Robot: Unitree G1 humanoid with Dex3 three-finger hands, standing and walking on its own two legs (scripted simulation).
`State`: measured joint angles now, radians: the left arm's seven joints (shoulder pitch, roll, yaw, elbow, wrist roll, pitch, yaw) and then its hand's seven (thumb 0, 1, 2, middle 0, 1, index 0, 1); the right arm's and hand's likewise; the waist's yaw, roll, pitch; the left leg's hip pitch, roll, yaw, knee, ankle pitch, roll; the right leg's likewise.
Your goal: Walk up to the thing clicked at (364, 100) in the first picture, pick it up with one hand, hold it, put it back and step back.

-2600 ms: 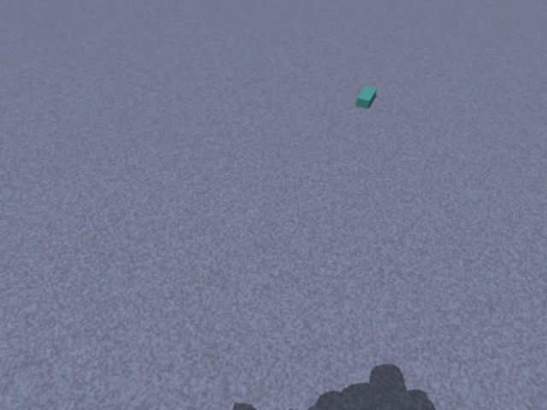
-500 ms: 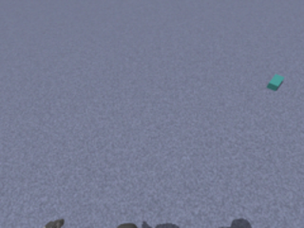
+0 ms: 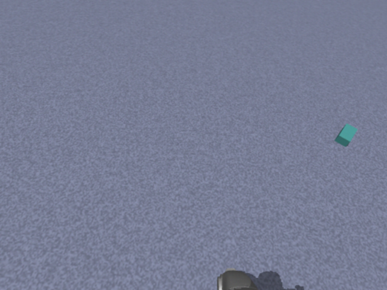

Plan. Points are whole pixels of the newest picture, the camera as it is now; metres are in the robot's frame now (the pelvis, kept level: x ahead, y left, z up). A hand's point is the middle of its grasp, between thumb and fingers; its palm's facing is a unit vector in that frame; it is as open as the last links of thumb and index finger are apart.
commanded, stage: walk up
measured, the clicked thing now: (346, 134) +1.20 -1.20 -0.75
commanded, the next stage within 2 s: none
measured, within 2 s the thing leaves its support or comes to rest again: neither
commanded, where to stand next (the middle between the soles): +0.71 -0.05 m, yaw +1 degrees
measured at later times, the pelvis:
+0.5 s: pelvis +0.21 -0.06 +0.00, yaw +0 degrees
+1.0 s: pelvis +0.39 -0.05 -0.01, yaw -1 degrees
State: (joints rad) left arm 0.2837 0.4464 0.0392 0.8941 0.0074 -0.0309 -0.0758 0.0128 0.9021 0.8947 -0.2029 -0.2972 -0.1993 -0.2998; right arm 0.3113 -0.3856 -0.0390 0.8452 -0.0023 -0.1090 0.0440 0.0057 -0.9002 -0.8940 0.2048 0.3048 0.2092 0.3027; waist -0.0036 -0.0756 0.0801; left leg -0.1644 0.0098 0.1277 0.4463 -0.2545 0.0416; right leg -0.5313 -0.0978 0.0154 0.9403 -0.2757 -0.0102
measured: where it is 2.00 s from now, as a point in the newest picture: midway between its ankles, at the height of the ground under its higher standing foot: (192, 203)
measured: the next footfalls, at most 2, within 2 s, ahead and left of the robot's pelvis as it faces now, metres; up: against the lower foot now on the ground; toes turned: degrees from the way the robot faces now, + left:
right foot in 0.20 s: +0.24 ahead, -0.15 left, +0.00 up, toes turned -5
left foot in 0.66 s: +0.42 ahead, +0.09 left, +0.00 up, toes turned +6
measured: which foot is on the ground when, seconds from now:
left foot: down 0.00-0.22, up 0.24-0.64, down 0.66-1.00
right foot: up 0.00-0.18, down 0.20-0.68, up 0.70-1.00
